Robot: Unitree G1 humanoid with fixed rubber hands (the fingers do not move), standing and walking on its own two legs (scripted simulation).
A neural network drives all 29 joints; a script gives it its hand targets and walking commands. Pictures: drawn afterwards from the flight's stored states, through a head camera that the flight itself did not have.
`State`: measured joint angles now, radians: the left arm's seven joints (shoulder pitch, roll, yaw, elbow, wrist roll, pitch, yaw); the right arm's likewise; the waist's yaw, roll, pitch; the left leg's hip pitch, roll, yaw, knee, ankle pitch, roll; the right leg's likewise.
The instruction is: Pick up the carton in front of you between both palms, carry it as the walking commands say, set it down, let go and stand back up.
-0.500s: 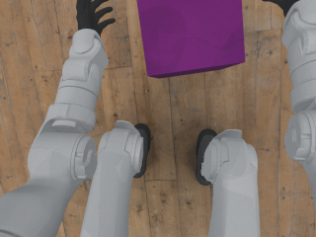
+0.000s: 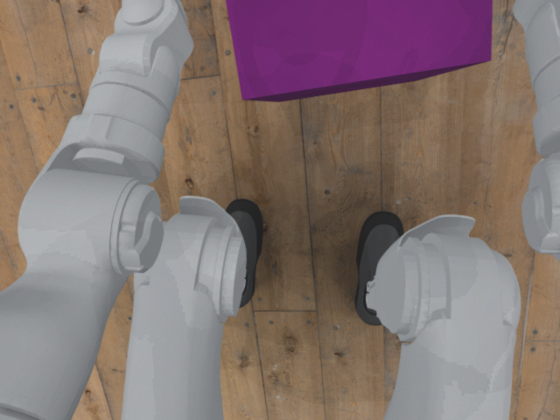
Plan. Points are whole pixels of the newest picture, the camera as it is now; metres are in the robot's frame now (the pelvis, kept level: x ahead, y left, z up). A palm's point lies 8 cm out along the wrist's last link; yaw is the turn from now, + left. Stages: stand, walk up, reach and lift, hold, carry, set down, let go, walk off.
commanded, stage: reach and lift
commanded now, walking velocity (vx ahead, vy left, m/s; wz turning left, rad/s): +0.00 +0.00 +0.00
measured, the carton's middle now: out of the picture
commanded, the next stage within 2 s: none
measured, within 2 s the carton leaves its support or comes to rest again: leaves its support in 0.60 s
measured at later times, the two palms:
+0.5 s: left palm out of the picture +0.54 +0.12 -0.16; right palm out of the picture +0.57 -0.18 -0.17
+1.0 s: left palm out of the picture +0.51 +0.10 -0.01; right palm out of the picture +0.51 -0.20 -0.01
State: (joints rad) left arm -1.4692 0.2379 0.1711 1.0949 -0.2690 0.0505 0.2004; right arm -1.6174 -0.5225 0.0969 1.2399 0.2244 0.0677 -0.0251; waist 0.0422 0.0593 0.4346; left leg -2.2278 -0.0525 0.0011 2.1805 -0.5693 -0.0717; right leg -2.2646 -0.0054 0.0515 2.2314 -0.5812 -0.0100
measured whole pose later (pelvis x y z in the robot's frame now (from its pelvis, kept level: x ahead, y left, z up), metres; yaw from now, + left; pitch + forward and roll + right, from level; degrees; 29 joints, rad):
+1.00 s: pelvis -0.01 +0.01 +0.06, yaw -4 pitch +41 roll +3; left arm -1.13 -0.06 0.59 0.71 0.17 0.32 0.15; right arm -1.27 -0.19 -0.31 0.93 -0.17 0.37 0.00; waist 0.02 0.03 -0.05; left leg -2.15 -0.06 -0.03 1.96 -0.53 -0.06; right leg -2.19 0.06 0.07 1.97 -0.50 0.03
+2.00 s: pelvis +0.06 +0.01 +0.32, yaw -6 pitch +24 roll +0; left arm -0.52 -0.17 0.43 0.53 0.23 0.35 0.05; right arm -0.53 0.10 -0.35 0.56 -0.24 0.39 -0.01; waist 0.02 0.02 -0.20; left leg -1.07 -0.04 -0.06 1.08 -0.42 -0.02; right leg -1.09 0.03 0.06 1.07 -0.40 0.02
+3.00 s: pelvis +0.09 +0.01 +0.41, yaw -6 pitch -5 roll +0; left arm -0.35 -0.18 0.32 0.37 0.32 0.60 -0.01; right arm -0.32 0.17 -0.28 0.35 -0.31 0.64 0.01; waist 0.00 0.01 0.04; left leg -0.13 -0.01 -0.08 0.42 -0.21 -0.01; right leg -0.14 0.01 0.06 0.42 -0.19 0.01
